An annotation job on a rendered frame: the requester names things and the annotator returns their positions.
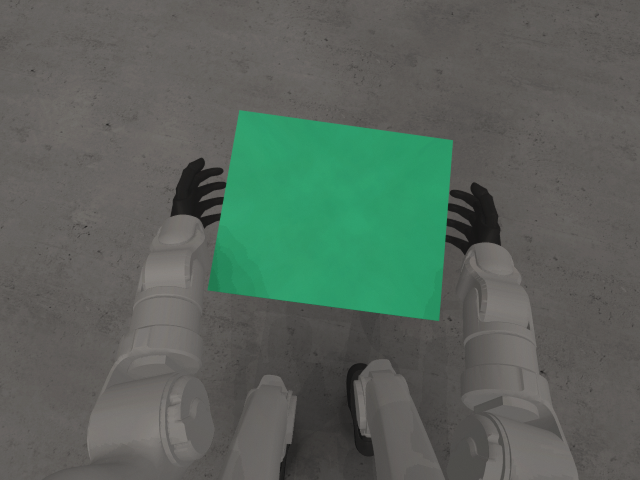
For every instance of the robot right upper arm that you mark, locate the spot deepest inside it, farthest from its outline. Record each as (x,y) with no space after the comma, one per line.
(486,446)

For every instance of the robot right foot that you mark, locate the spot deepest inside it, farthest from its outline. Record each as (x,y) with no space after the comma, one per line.
(362,443)

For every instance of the robot right forearm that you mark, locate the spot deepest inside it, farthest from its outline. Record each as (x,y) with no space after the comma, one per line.
(502,374)

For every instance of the right robot shin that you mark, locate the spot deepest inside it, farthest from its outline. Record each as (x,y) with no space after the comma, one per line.
(380,364)

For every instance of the robot left forearm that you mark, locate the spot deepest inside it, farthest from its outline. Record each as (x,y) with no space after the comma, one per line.
(164,332)

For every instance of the left robot hand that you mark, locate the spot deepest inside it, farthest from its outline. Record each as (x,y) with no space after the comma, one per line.
(188,194)

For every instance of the robot left upper arm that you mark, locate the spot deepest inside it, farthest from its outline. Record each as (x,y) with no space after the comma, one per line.
(147,429)

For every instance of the right robot hand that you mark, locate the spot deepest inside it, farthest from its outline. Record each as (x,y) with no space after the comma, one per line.
(484,220)

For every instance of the carton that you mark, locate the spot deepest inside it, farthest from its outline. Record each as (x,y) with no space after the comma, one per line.
(334,215)

